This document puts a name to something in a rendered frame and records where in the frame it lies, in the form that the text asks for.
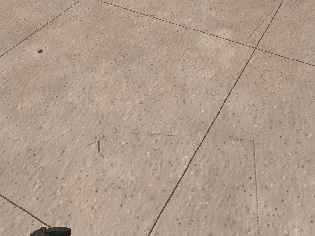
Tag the robot left hand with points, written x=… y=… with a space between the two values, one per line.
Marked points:
x=53 y=231

